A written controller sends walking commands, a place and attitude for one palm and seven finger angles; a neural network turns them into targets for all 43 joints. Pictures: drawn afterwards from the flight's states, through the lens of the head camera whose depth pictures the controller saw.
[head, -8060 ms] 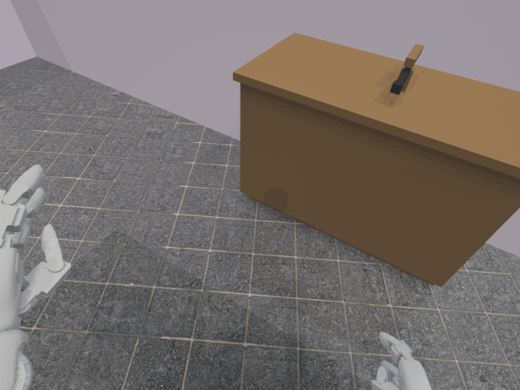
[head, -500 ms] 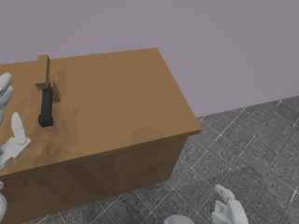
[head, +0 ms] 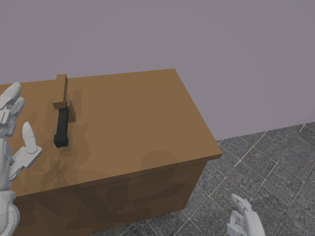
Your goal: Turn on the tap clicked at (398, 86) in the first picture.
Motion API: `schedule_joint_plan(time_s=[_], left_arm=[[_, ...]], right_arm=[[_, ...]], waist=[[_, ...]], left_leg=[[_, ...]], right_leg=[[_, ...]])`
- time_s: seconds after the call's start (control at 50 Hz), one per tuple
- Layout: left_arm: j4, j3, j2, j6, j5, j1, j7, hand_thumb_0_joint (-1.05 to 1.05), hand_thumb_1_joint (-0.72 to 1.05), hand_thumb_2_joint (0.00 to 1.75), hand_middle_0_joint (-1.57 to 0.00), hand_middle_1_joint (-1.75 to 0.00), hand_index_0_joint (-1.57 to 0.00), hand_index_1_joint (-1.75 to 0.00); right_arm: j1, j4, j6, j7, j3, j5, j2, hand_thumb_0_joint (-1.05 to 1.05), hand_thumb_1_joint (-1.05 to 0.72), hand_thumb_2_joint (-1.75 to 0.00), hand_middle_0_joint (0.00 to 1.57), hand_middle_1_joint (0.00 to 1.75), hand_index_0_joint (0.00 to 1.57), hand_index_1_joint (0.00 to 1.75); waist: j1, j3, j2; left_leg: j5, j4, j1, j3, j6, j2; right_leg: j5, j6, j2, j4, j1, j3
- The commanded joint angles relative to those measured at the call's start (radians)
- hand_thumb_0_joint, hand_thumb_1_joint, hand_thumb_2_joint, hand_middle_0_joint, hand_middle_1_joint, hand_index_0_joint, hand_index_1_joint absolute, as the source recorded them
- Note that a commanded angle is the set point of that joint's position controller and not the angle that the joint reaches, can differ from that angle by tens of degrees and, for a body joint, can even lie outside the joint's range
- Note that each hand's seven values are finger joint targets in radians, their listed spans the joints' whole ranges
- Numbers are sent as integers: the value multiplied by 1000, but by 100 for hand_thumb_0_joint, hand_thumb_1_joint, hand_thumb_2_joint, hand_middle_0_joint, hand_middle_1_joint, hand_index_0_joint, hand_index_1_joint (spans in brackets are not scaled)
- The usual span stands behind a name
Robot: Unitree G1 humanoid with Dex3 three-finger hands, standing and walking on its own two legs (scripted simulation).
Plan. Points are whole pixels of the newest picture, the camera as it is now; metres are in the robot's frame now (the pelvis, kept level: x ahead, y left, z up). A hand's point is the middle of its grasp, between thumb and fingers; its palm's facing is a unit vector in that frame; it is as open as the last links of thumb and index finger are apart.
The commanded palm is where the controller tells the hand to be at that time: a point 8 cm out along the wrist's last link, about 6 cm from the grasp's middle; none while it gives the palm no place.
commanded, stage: come to a stop and stand still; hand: left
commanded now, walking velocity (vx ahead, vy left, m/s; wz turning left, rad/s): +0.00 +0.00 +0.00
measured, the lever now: (61, 140) +0.33 +0.29 +0.04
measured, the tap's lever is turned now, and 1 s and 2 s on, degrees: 0 0 0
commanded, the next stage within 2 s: look again from close up in 0.84 s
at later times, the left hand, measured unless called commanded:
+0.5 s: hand (38, 123) +0.27 +0.26 +0.18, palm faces +0.38 -0.84 -0.39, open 7.5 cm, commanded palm +0.21 +0.30 +0.19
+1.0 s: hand (21, 115) +0.27 +0.30 +0.20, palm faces +0.41 -0.79 -0.45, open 7.5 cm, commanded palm +0.19 +0.32 +0.19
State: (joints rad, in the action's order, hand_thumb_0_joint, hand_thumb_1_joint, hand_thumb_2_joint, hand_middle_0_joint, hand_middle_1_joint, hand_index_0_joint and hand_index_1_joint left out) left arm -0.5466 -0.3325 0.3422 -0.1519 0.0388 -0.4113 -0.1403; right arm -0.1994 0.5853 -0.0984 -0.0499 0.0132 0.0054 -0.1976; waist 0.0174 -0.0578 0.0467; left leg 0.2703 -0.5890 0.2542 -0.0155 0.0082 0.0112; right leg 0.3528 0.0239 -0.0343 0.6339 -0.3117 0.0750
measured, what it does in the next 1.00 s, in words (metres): shifts its weight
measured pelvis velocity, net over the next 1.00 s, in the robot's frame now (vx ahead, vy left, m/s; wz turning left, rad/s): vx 0.04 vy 0.03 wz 0.04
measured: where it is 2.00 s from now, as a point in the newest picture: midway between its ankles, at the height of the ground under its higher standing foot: outside the picture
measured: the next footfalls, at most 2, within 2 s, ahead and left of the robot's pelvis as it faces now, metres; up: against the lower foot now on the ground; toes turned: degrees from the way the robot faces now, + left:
none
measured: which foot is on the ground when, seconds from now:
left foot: down 0.00-1.00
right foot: down 0.00-1.00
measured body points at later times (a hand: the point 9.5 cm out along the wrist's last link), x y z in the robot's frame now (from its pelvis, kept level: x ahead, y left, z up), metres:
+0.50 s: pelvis +0.05 +0.02 +0.01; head +0.07 +0.03 +0.46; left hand +0.24 +0.31 +0.21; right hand +0.23 -0.21 -0.06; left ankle +0.03 +0.13 -0.73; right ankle +0.06 -0.07 -0.73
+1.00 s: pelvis +0.04 +0.03 +0.01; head +0.06 +0.04 +0.46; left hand +0.25 +0.34 +0.22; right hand +0.22 -0.18 -0.07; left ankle +0.03 +0.13 -0.73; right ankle +0.06 -0.07 -0.73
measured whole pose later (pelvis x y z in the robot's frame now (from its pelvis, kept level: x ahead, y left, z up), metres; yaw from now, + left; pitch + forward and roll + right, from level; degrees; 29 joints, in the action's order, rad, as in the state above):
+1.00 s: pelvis +0.04 +0.03 +0.01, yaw +2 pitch +0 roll -1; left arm -0.39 -0.35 0.48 -0.18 0.03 -0.27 -0.10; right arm -0.25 0.54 -0.08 -0.08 0.07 0.04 -0.20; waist 0.04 -0.04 0.01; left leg 0.26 -0.47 0.20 -0.03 -0.03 -0.04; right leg 0.21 0.01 -0.02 0.44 -0.22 0.05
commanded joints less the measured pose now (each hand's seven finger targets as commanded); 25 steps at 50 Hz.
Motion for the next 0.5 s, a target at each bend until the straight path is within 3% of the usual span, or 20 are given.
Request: schedule_joint_plan(time_s=[0.0,0.04,0.1,0.12,0.14,0.18,0.22,0.24,0.26,0.28,0.32,0.34,0.42,0.48], left_arm=[[-136,-151,182,-75,-11,102,-15,0,90,90,-20,-30,-20,-30],[-106,-144,174,-78,-3,66,-10,0,90,90,-20,-30,-20,-30],[-82,-111,150,-62,11,21,2,0,90,90,-20,-30,-20,-30],[-97,-102,146,-56,19,11,2,0,90,90,-20,-30,-20,-30],[-95,-86,136,-54,19,16,0,0,90,90,-20,-30,-20,-30],[-117,-103,160,-54,18,36,-8,0,90,90,-20,-30,-20,-30],[-177,-136,214,-63,16,64,-14,0,90,90,-20,-30,-20,-30],[-156,-131,194,-65,17,36,-15,0,90,90,-20,-30,-20,-30],[-191,-138,209,-68,14,49,-18,0,90,90,-20,-30,-20,-30],[-207,-144,217,-72,14,55,-19,0,90,90,-20,-30,-20,-30],[-237,-159,237,-80,14,52,-21,0,90,90,-20,-30,-20,-30],[-209,-142,206,-82,19,29,-18,0,90,90,-20,-30,-20,-30],[-167,-140,188,-76,23,-60,-13,0,90,90,-20,-30,-20,-30],[-130,-129,171,-69,24,-73,-8,0,90,90,-20,-30,-20,-30]], right_arm=[[81,-158,-61,6,-48,9,-111,0,-90,-90,20,30,20,30],[74,-155,-65,10,-47,6,-113,0,-90,-90,20,30,20,30],[49,-147,-68,19,-51,8,-114,0,-90,-90,20,30,20,30],[65,-138,-64,21,-51,11,-117,0,-90,-90,20,30,20,30],[63,-137,-64,22,-42,7,-114,0,-90,-90,20,30,20,30],[70,-129,-70,17,-39,5,-118,0,-90,-90,20,30,20,30],[103,-125,-74,5,-44,6,-128,0,-90,-90,20,30,20,30],[100,-126,-70,0,-44,0,-126,0,-90,-90,20,30,20,30],[111,-139,-67,-2,-42,2,-122,0,-90,-90,20,30,20,30],[113,-141,-65,-3,-38,1,-118,0,-90,-90,20,30,20,30],[122,-138,-68,-5,-39,5,-116,0,-90,-90,20,30,20,30],[108,-140,-64,-4,-38,1,-118,0,-90,-90,20,30,20,30],[93,-145,-53,3,-50,9,-122,0,-90,-90,20,30,20,30],[80,-154,-33,4,-48,6,-129,0,-90,-90,20,30,20,30]], waist=[[-8,21,-175],[-16,72,-116],[-17,91,46],[-15,88,48],[-20,95,62],[-18,151,56],[-8,185,-11],[-6,201,-40],[-3,201,-96],[-3,196,-114],[-6,202,-115],[-6,199,-112],[-10,195,-139],[-12,182,-116]], left_leg=[[320,291,329,-141,-78,133],[217,213,213,-89,-54,74],[111,8,29,-13,-23,-12],[65,-21,0,-15,-23,-9],[28,-6,-5,-18,-23,-2],[-78,88,-44,-25,-22,8],[-196,162,-105,-58,-25,49],[-224,180,-92,-72,-33,68],[-262,197,-77,-88,-37,81],[-278,207,-52,-98,-37,87],[-323,196,-51,-92,-29,83],[-327,201,-38,-89,-26,82],[-343,203,-43,-77,-13,76],[-328,211,-19,-73,-10,80]], right_leg=[[-61,-20,43,-111,276,-102],[-42,-7,66,-236,232,-140],[165,52,198,-432,26,-344],[145,71,226,-447,1,-365],[78,81,235,-422,19,-334],[-115,60,192,-329,101,-238],[-234,29,143,-250,129,-190],[-263,13,124,-232,167,-167],[-323,6,113,-221,197,-157],[-361,1,106,-217,231,-149],[-434,7,110,-209,266,-145],[-433,6,108,-212,279,-131],[-463,15,108,-220,287,-132],[-462,9,102,-233,284,-126]])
